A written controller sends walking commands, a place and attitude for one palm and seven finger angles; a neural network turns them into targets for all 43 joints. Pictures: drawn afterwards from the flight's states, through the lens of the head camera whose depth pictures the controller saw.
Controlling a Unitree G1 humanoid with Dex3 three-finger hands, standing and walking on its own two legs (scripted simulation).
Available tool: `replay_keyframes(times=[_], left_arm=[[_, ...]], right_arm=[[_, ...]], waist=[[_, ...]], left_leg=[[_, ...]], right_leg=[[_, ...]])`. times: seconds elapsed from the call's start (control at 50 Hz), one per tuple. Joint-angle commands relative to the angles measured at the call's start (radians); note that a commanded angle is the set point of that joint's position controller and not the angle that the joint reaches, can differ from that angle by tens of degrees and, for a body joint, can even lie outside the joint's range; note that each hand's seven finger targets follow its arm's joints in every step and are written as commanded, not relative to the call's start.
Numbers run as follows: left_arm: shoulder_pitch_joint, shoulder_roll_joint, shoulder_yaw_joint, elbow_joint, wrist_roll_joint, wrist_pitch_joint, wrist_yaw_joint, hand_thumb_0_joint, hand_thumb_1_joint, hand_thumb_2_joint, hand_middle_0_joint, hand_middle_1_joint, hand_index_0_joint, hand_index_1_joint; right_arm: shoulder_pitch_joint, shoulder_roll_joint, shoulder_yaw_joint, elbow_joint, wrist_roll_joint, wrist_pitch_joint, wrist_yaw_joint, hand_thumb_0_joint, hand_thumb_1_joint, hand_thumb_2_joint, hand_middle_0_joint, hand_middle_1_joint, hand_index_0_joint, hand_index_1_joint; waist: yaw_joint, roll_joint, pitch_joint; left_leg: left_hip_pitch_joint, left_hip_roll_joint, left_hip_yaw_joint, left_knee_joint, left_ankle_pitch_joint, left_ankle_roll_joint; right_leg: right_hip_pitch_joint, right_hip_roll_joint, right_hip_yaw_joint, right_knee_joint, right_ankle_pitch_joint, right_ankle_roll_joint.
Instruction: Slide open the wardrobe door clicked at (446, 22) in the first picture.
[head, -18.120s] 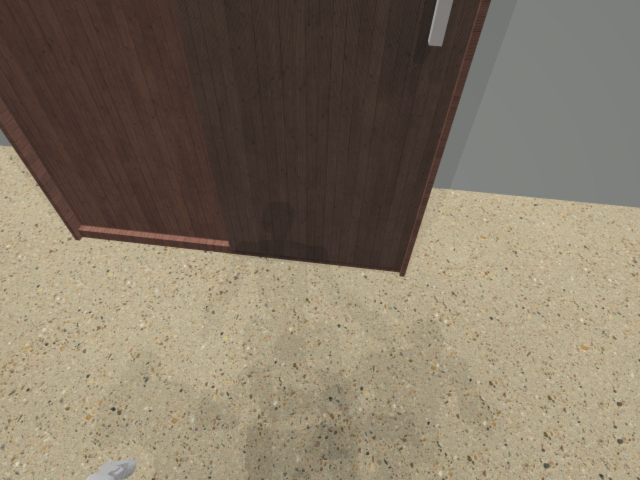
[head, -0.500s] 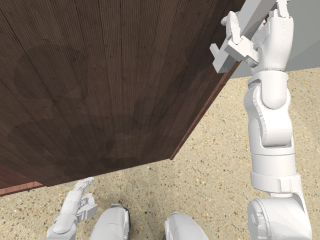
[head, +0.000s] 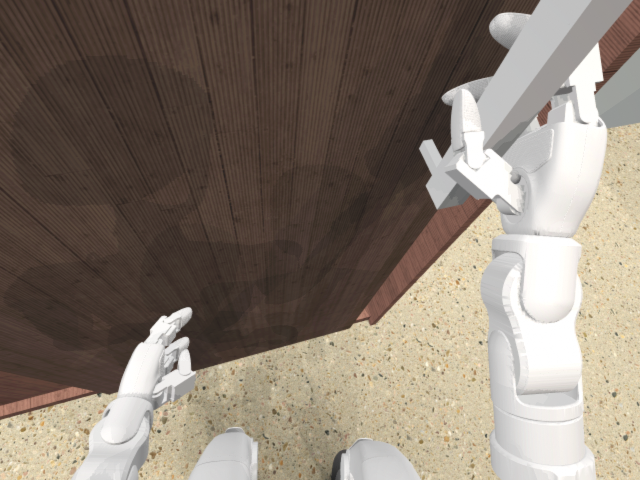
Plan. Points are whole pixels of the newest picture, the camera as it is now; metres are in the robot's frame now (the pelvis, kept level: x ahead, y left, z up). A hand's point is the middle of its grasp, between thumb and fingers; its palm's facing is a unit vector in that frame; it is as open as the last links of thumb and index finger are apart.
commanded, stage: step sideways, sliding the door along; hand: right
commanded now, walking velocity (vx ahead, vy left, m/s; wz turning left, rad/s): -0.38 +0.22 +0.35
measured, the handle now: (498, 74) +0.39 -0.12 +0.26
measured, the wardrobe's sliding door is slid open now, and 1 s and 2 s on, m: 0.08 0.24 0.40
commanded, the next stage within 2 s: none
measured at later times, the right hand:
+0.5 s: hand (333, 179) +0.32 +0.00 +0.23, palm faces -0.06 +1.00 -0.01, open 7.5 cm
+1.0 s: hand (246, 188) +0.31 +0.05 +0.23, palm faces +0.10 +0.99 -0.03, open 7.4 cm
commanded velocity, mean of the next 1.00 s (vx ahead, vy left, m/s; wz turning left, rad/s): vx -0.16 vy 0.28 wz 0.12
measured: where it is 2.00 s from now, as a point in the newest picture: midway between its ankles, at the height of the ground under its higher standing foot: outside the picture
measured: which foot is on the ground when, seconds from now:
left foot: up 0.00-0.24, down 0.26-0.54, up 0.56-0.88, down 0.90-1.00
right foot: down 0.00-0.32, up 0.34-0.52, down 0.54-0.92, up 0.94-1.00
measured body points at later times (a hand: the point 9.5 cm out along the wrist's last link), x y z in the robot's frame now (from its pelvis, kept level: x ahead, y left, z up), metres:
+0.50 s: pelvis +0.01 +0.05 -0.01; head +0.12 +0.08 +0.42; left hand +0.22 +0.28 -0.10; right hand +0.32 -0.06 +0.23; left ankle +0.12 +0.14 -0.73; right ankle +0.00 -0.08 -0.72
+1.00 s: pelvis -0.09 +0.15 +0.00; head -0.01 +0.17 +0.44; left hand +0.09 +0.39 -0.11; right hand +0.30 +0.00 +0.23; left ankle -0.12 +0.27 -0.73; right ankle -0.04 -0.02 -0.70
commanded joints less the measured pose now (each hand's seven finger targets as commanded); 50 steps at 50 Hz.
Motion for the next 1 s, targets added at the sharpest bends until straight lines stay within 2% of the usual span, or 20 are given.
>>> replay_keyframes(times=[0.0,0.16,0.24,0.26,0.3,0.32,0.36,0.46,0.48,0.5,0.52,0.56,0.58,0.66,0.82,0.86,0.9,0.92,0.94,0.98], left_arm=[[-0.005,0.056,0.019,-0.193,0.005,-0.046,-0.043,0.0,0.9,0.9,-0.2,-0.3,-0.2,-0.3],[-0.066,0.033,-0.018,-0.184,0.022,-0.076,-0.005,0.0,0.9,0.9,-0.2,-0.3,-0.2,-0.3],[-0.093,0.013,-0.046,-0.181,0.001,-0.11,0.004,0.0,0.9,0.9,-0.2,-0.3,-0.2,-0.3],[-0.093,0.019,-0.045,-0.177,0.006,-0.119,0.009,0.0,0.9,0.9,-0.2,-0.3,-0.2,-0.3],[-0.066,0.001,-0.02,-0.184,0.0,-0.127,0.005,0.0,0.9,0.9,-0.2,-0.3,-0.2,-0.3],[-0.057,-0.006,-0.016,-0.178,0.01,-0.124,0.001,0.0,0.9,0.9,-0.2,-0.3,-0.2,-0.3],[-0.033,-0.032,-0.049,-0.142,0.015,-0.124,-0.025,0.0,0.9,0.9,-0.2,-0.3,-0.2,-0.3],[-0.04,-0.005,-0.025,-0.119,0.028,-0.043,-0.02,0.0,0.9,0.9,-0.2,-0.3,-0.2,-0.3],[-0.029,0.003,-0.018,-0.127,0.03,-0.027,-0.017,0.0,0.9,0.9,-0.2,-0.3,-0.2,-0.3],[-0.053,0.056,0.005,-0.157,0.037,-0.02,-0.015,0.0,0.9,0.9,-0.2,-0.3,-0.2,-0.3],[-0.084,0.044,0.01,-0.178,0.039,-0.014,-0.02,0.0,0.9,0.9,-0.2,-0.3,-0.2,-0.3],[-0.098,0.043,0.01,-0.17,0.058,-0.003,-0.01,0.0,0.9,0.9,-0.2,-0.3,-0.2,-0.3],[-0.113,0.041,0.004,-0.147,0.052,0.004,-0.008,0.0,0.9,0.9,-0.2,-0.3,-0.2,-0.3],[-0.07,0.07,0.025,-0.116,0.024,0.019,-0.011,0.0,0.9,0.9,-0.2,-0.3,-0.2,-0.3],[-0.032,0.05,0.007,-0.109,-0.007,-0.027,0.0,0.0,0.9,0.9,-0.2,-0.3,-0.2,-0.3],[-0.036,0.041,0.0,-0.101,-0.027,-0.036,0.004,0.0,0.9,0.9,-0.2,-0.3,-0.2,-0.3],[-0.082,-0.002,-0.012,-0.096,-0.024,-0.021,0.021,0.0,0.9,0.9,-0.2,-0.3,-0.2,-0.3],[-0.084,0.021,0.011,-0.08,-0.02,-0.014,0.036,0.0,0.9,0.9,-0.2,-0.3,-0.2,-0.3],[-0.089,0.02,0.008,-0.067,-0.013,-0.01,0.044,0.0,0.9,0.9,-0.2,-0.3,-0.2,-0.3],[-0.071,0.002,-0.021,-0.033,-0.009,0.009,0.05,0.0,0.9,0.9,-0.2,-0.3,-0.2,-0.3]], right_arm=[[-0.424,0.094,0.391,-0.502,-0.009,-0.279,0.134,0.0,-0.9,-0.9,0.45,1.4,0.45,1.4],[-0.273,-0.017,0.291,-0.497,-0.006,-0.193,0.115,0.0,-0.9,-0.9,0.45,1.4,0.45,1.4],[-0.188,-0.04,0.257,-0.524,0.002,-0.203,0.111,0.0,-0.9,-0.9,0.45,1.4,0.45,1.4],[-0.146,-0.039,0.256,-0.504,0.001,-0.193,0.107,0.0,-0.9,-0.9,0.45,1.4,0.45,1.4],[-0.051,-0.088,0.22,-0.542,0.01,-0.186,0.1,0.0,-0.9,-0.9,0.45,1.4,0.45,1.4],[-0.033,-0.101,0.218,-0.583,0.019,-0.183,0.092,0.0,-0.9,-0.9,0.45,1.4,0.45,1.4],[-0.086,-0.052,0.272,-0.703,0.015,-0.219,0.088,0.0,-0.9,-0.9,0.45,1.4,0.45,1.4],[-0.115,-0.118,0.217,-0.604,-0.02,-0.282,0.078,0.0,-0.9,-0.9,0.45,1.4,0.45,1.4],[-0.141,-0.119,0.216,-0.564,-0.018,-0.289,0.081,0.0,-0.9,-0.9,0.45,1.4,0.45,1.4],[-0.178,-0.104,0.222,-0.555,-0.005,-0.292,0.092,0.0,-0.9,-0.9,0.45,1.4,0.45,1.4],[-0.193,-0.108,0.201,-0.474,-0.009,-0.281,0.097,0.0,-0.9,-0.9,0.45,1.4,0.45,1.4],[-0.334,-0.135,0.124,-0.479,-0.008,-0.262,0.094,0.0,-0.9,-0.9,0.45,1.4,0.45,1.4],[-0.33,-0.094,0.159,-0.414,-0.012,-0.252,0.096,0.0,-0.9,-0.9,0.45,1.4,0.45,1.4],[-0.358,-0.039,0.206,-0.303,-0.007,-0.193,0.099,0.0,-0.9,-0.9,0.45,1.4,0.45,1.4],[-0.486,-0.012,0.223,-0.192,0.016,-0.191,0.082,0.0,-0.9,-0.9,0.45,1.4,0.45,1.4],[-0.517,-0.059,0.193,-0.152,0.004,-0.182,0.078,0.0,-0.9,-0.9,0.45,1.4,0.45,1.4],[-0.558,-0.164,0.127,-0.127,-0.004,-0.178,0.06,0.0,-0.9,-0.9,0.45,1.4,0.45,1.4],[-0.53,-0.203,0.082,-0.112,0.006,-0.169,0.054,0.0,-0.9,-0.9,0.45,1.4,0.45,1.4],[-0.537,-0.171,0.1,-0.13,0.01,-0.174,0.051,0.0,-0.9,-0.9,0.45,1.4,0.45,1.4],[-0.574,-0.109,0.126,-0.152,0.021,-0.186,0.036,0.0,-0.9,-0.9,0.45,1.4,0.45,1.4]], waist=[[0.146,-0.067,-0.593],[0.14,-0.15,-0.475],[0.12,-0.032,-0.412],[0.125,-0.025,-0.375],[0.084,0.364,-0.467],[0.07,0.408,-0.501],[0.113,0.246,-0.54],[0.155,0.245,-0.653],[0.173,0.209,-0.664],[0.164,-0.009,-0.631],[0.14,-0.09,-0.584],[0.157,-0.03,-0.526],[0.153,-0.025,-0.438],[0.141,-0.086,-0.445],[0.164,-0.225,-0.532],[0.153,-0.123,-0.545],[0.144,0.238,-0.532],[0.105,0.469,-0.563],[0.095,0.487,-0.576],[0.141,0.312,-0.59]], left_leg=[[-0.328,0.028,-0.021,0.298,-0.26,-0.004],[-0.07,0.023,0.118,-0.042,0.107,-0.041],[0.207,0.02,0.127,-0.206,0.366,-0.05],[0.211,0.063,0.082,-0.227,0.507,-0.045],[0.32,0.275,-0.352,-0.393,1.238,0.094],[0.307,0.35,-0.427,-0.418,1.146,0.085],[0.424,0.321,-0.344,-0.379,0.978,0.14],[0.352,0.206,-0.132,-0.312,0.904,0.093],[0.192,0.169,-0.082,-0.236,0.748,0.056],[-0.028,0.066,-0.015,-0.068,0.347,-0.004],[-0.126,0.023,-0.033,0.123,-0.124,-0.01],[-0.186,0.012,-0.111,0.383,-0.201,-0.011],[-0.24,0.035,-0.12,0.411,-0.175,-0.02],[-0.184,0.043,0.011,0.249,-0.097,-0.045],[0.15,-0.044,0.125,-0.343,0.037,-0.039],[0.265,-0.021,0.11,-0.536,0.339,-0.042],[0.404,0.226,-0.112,-0.493,0.943,0.053],[0.488,0.273,-0.221,-0.409,1.145,0.127],[0.55,0.304,-0.22,-0.349,1.196,0.167],[0.596,0.267,-0.121,-0.255,1.115,0.161]], right_leg=[[0.703,-0.355,0.113,-0.029,1.067,-0.173],[0.475,-0.278,-0.093,-0.006,0.81,-0.058],[0.196,-0.25,-0.043,0.207,0.552,-0.052],[0.125,-0.225,-0.045,0.231,0.393,-0.041],[-0.067,0.078,0.0,0.562,-0.503,0.041],[-0.092,0.078,0.13,0.639,-0.586,0.028],[-0.122,0.047,0.163,0.531,-0.486,0.035],[0.199,0.032,0.003,-0.013,-0.181,0.03],[0.366,-0.054,0.04,-0.099,0.017,-0.003],[0.455,-0.307,0.283,-0.154,0.36,-0.114],[0.422,-0.473,0.368,-0.185,0.613,-0.199],[0.293,-0.521,0.426,-0.203,0.547,-0.225],[0.294,-0.498,0.324,-0.185,0.587,-0.221],[0.408,-0.361,0.069,-0.158,0.654,-0.119],[0.443,-0.265,-0.002,-0.043,0.618,-0.056],[0.376,-0.169,-0.015,0.043,0.434,-0.019],[0.024,-0.03,-0.023,0.24,-0.211,0.008],[-0.12,0.053,0.034,0.42,-0.437,0.035],[-0.185,0.046,0.088,0.475,-0.497,0.02],[-0.157,0.032,0.054,0.179,-0.384,0.018]])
